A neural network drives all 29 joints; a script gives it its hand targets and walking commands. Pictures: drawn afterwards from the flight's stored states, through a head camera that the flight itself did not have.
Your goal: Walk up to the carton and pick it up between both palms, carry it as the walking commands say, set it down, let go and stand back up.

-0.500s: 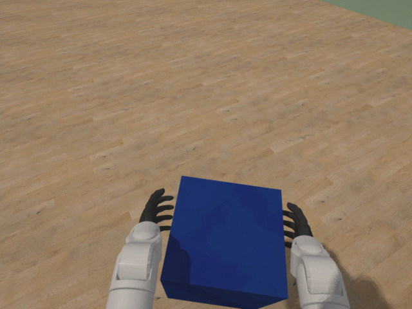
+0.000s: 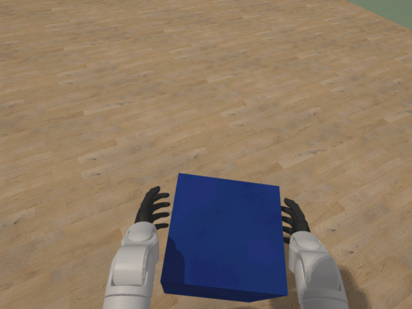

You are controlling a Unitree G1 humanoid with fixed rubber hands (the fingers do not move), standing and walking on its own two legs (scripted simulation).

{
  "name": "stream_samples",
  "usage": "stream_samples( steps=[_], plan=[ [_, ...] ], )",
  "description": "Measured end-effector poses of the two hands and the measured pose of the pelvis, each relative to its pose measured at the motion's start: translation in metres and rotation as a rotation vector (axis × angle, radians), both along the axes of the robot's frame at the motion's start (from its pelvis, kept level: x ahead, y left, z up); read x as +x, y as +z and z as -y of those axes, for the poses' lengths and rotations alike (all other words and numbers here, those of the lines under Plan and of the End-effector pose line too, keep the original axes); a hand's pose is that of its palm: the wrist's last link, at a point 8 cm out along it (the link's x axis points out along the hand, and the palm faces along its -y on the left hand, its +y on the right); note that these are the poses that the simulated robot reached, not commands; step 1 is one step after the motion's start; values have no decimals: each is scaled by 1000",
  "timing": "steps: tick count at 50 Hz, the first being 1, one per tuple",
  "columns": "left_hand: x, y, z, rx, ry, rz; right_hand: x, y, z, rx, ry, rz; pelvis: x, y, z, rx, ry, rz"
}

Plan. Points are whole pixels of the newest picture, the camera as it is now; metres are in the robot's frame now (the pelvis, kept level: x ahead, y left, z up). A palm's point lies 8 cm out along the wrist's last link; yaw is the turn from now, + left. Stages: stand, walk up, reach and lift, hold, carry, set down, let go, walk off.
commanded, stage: carry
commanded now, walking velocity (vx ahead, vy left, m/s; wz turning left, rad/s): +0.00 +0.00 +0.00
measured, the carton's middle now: (217, 244) +0.29 +0.01 -0.09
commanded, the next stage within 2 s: none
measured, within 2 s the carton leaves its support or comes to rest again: neither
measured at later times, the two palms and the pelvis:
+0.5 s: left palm (142, 128) +0.53 +0.22 +0.03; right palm (258, 134) +0.54 -0.08 +0.03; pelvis +0.25 +0.06 +0.01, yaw -1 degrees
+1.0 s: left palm (140, 78) +0.74 +0.27 +0.03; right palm (235, 86) +0.75 -0.02 +0.02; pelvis +0.46 +0.11 +0.00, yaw -1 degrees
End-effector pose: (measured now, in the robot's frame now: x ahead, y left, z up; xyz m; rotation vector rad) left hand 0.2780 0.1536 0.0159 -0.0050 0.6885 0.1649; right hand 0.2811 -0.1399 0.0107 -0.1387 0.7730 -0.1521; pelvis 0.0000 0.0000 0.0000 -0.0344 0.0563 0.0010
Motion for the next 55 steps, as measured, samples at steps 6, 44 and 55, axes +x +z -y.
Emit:
stream_samples(
  steps=[6, 44, 55],
  plan=[
    [72, 15, 2, 44, -70, 43, 45, 3, 0, 62, -85, 43, 56, 2, -17, -20, -34, -4],
    [421, 3, -93, 37, 8, 10, 420, 4, -96, 5, -2, 2, 416, -1, -89, -1, 46, 21],
    [520, 16, -109, 75, -53, 45, 501, -7, -111, 61, -40, 38, 506, -6, -121, -12, -42, -9]
  ],
)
